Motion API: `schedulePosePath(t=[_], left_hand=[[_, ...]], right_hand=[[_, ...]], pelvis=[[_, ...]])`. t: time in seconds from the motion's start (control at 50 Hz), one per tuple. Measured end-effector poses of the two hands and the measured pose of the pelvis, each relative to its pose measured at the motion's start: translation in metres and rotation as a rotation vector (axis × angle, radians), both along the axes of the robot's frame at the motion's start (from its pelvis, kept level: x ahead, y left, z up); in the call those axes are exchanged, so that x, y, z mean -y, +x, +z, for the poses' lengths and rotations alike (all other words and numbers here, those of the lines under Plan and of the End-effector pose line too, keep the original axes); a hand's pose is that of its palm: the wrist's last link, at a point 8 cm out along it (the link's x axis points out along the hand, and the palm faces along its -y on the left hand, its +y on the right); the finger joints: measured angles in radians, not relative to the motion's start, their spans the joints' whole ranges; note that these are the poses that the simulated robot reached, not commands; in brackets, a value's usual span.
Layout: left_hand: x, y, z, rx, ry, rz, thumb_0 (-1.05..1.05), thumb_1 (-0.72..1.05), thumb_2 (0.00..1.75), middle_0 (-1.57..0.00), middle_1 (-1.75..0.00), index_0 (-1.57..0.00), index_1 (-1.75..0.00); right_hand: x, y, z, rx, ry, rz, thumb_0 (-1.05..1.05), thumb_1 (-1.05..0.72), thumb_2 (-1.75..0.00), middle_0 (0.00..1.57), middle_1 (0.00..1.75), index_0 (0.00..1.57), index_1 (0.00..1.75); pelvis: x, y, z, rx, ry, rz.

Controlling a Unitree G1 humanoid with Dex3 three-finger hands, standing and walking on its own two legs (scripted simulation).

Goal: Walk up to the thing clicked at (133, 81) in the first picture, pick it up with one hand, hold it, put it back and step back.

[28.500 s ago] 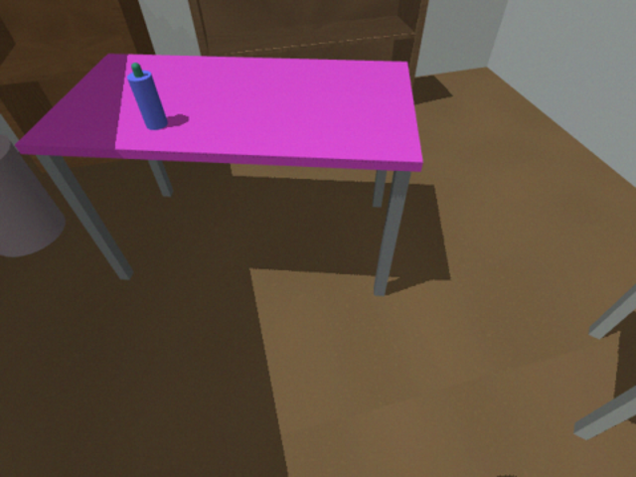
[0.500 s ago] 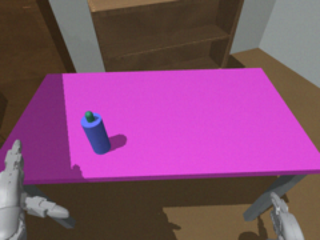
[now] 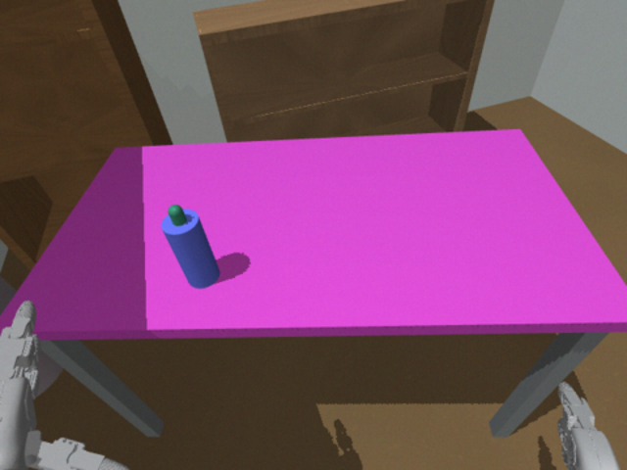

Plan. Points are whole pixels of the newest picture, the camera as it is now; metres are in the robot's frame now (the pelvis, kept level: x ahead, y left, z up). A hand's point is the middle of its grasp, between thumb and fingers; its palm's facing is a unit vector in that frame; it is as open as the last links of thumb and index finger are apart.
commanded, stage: sink last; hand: left
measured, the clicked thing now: (190, 244) +0.48 +0.24 +0.01
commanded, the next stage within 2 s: home in 0.06 s
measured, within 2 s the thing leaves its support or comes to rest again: neither
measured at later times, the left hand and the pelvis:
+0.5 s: hand (119, 428) +0.20 +0.28 -0.02, palm faces +0.29 -0.90 -0.34, open 17.3 cm; pelvis +0.01 +0.02 +0.00, yaw +0 degrees
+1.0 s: hand (187, 441) +0.19 +0.20 -0.05, palm faces +0.09 -0.96 -0.25, open 17.5 cm; pelvis +0.02 +0.02 -0.01, yaw -1 degrees
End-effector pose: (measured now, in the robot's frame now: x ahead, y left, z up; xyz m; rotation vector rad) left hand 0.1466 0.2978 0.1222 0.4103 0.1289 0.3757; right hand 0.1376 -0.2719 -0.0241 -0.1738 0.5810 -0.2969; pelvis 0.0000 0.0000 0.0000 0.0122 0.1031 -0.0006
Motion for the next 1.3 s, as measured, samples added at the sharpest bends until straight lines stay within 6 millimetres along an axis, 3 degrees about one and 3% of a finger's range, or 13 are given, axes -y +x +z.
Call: schedulePosePath(t=[0.12, 0.24, 0.34, 0.44, 0.5, 0.64, 0.74, 0.94, 1.12, 1.3], left_hand=[[-0.021, -0.005, -0.025, -0.080, -0.008, 0.069, -0.01, -0.53, 0.04, -0.06, -0.05, -0.06, -0.05], [-0.049, -0.008, -0.050, -0.163, -0.016, 0.156, -0.01, -0.55, 0.05, -0.07, -0.06, -0.07, -0.06], [-0.059, -0.002, -0.065, -0.180, -0.035, 0.189, -0.01, -0.54, 0.06, -0.07, -0.06, -0.06, -0.06], [-0.039, 0.013, -0.098, -0.242, -0.128, 0.134, -0.01, -0.51, 0.08, -0.06, -0.07, -0.06, -0.06], [-0.019, 0.018, -0.116, -0.301, -0.192, 0.079, -0.01, -0.50, 0.09, -0.06, -0.07, -0.06, -0.06], [0.030, 0.025, -0.145, -0.410, -0.310, -0.062, -0.01, -0.51, 0.08, -0.06, -0.06, -0.06, -0.06], [0.056, 0.029, -0.162, -0.453, -0.362, -0.132, -0.01, -0.51, 0.08, -0.06, -0.06, -0.06, -0.06], [0.047, 0.026, -0.150, -0.454, -0.282, -0.091, -0.01, -0.55, 0.06, -0.06, -0.06, -0.05, -0.05], [0.067, 0.021, -0.160, -0.470, -0.327, -0.101, -0.01, -0.54, 0.07, -0.06, -0.06, -0.05, -0.05], [0.064, 0.021, -0.154, -0.454, -0.301, -0.095, -0.01, -0.53, 0.07, -0.06, -0.06, -0.05, -0.05]], right_hand=[[0.004, -0.007, -0.004, -0.037, -0.018, -0.005, -0.02, 0.53, -0.05, 0.06, 0.05, 0.05, 0.05], [-0.001, -0.001, -0.003, -0.058, -0.043, 0.001, -0.02, 0.48, -0.09, 0.07, 0.07, 0.07, 0.07], [-0.023, 0.011, -0.003, -0.048, -0.033, 0.041, -0.01, 0.29, -0.24, 0.10, 0.12, 0.09, 0.12], [-0.074, 0.028, -0.010, -0.030, 0.064, 0.124, -0.01, 0.00, -0.41, 0.12, 0.16, 0.12, 0.16], [-0.089, 0.034, -0.008, -0.010, 0.091, 0.143, -0.01, -0.19, -0.51, 0.14, 0.19, 0.14, 0.19], [-0.068, 0.029, -0.007, -0.037, 0.009, 0.087, 0.00, -0.58, -0.73, 0.18, 0.25, 0.18, 0.25], [-0.069, 0.025, -0.005, -0.060, -0.002, 0.093, 0.00, -0.77, -0.83, 0.19, 0.28, 0.19, 0.28], [-0.064, 0.028, -0.008, -0.032, 0.029, 0.087, 0.01, -0.88, -0.90, 0.21, 0.30, 0.20, 0.30], [-0.060, 0.027, -0.004, -0.025, 0.028, 0.110, 0.01, -0.89, -0.90, 0.21, 0.30, 0.20, 0.30], [-0.050, 0.019, -0.006, -0.045, 0.007, 0.091, 0.01, -0.89, -0.91, 0.21, 0.30, 0.20, 0.30]], pelvis=[[0.001, -0.002, -0.002, -0.013, 0.002, -0.005], [-0.004, 0.000, -0.003, -0.030, -0.003, -0.001], [-0.009, 0.005, -0.002, -0.038, -0.008, -0.001], [-0.015, 0.009, -0.003, -0.053, -0.015, -0.001], [-0.021, 0.013, -0.003, -0.060, -0.020, -0.003], [-0.029, 0.019, -0.006, -0.068, -0.023, -0.016], [-0.027, 0.018, -0.009, -0.082, -0.022, -0.018], [-0.021, 0.019, -0.012, -0.085, -0.020, -0.016], [-0.013, 0.015, -0.014, -0.087, -0.010, -0.013], [-0.009, 0.014, -0.014, -0.087, -0.012, -0.011]])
